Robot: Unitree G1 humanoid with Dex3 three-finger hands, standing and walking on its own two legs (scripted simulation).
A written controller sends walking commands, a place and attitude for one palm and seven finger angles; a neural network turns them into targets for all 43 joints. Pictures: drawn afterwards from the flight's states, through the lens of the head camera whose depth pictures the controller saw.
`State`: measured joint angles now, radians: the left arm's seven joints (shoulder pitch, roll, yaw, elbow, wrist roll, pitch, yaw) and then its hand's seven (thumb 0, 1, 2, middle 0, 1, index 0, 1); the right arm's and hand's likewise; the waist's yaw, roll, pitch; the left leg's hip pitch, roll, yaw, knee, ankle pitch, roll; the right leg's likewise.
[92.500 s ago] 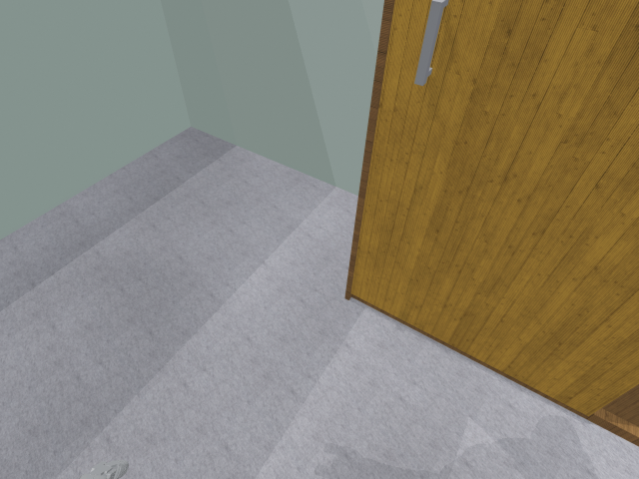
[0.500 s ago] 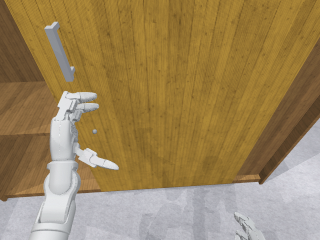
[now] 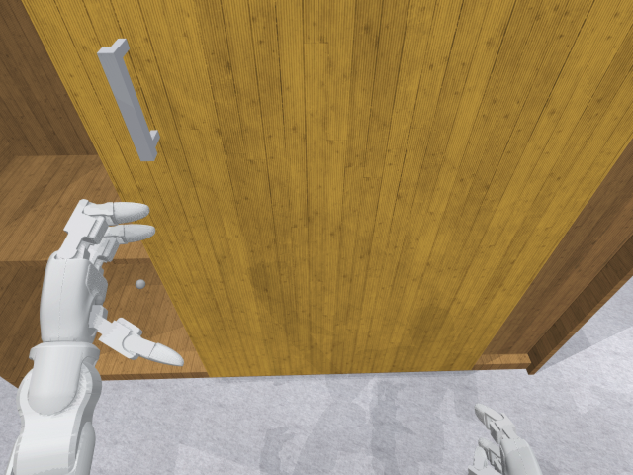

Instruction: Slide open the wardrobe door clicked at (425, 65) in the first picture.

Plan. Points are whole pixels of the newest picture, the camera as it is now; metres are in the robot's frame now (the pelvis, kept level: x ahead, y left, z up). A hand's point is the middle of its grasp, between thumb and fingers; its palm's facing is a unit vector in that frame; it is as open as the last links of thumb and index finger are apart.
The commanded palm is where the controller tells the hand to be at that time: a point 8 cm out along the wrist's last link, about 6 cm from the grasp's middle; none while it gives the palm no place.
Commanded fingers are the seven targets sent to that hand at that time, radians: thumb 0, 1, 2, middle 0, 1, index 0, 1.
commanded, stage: slip the hand off the handle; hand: left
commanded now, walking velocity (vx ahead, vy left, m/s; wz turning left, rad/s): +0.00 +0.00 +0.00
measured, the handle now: (135, 102) +0.49 +0.30 +0.23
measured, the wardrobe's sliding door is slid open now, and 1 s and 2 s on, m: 0.59 0.59 0.59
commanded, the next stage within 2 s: draw the hand back to the body in 0.74 s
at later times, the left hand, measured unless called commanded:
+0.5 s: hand (80, 356) +0.18 +0.24 +0.15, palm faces +0.29 -0.94 -0.20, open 14.7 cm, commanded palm +0.14 +0.27 +0.16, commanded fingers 0.00 -0.55 0.20 -0.25 -1.15 -0.25 -1.15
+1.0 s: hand (81, 401) +0.15 +0.23 +0.14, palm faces +0.17 -0.98 -0.11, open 14.7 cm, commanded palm +0.11 +0.27 +0.16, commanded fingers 0.00 -0.55 0.20 -0.25 -1.15 -0.25 -1.15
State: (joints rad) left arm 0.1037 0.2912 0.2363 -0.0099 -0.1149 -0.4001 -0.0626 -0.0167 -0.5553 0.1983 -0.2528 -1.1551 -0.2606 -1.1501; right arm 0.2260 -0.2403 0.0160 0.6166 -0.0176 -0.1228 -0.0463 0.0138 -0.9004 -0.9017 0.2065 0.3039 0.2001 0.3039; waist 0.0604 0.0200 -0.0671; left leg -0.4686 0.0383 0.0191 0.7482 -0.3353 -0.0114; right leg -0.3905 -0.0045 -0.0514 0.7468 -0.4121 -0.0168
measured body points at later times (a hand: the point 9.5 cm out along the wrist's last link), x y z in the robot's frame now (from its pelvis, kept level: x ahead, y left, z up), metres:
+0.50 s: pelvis -0.02 +0.01 -0.01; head -0.03 +0.01 +0.44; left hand +0.16 +0.29 +0.16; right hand +0.17 -0.21 -0.08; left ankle +0.03 +0.13 -0.71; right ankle -0.02 -0.11 -0.71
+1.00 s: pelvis -0.02 +0.02 -0.01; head -0.04 +0.01 +0.44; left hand +0.13 +0.28 +0.15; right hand +0.18 -0.18 -0.07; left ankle +0.03 +0.13 -0.71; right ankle -0.02 -0.11 -0.71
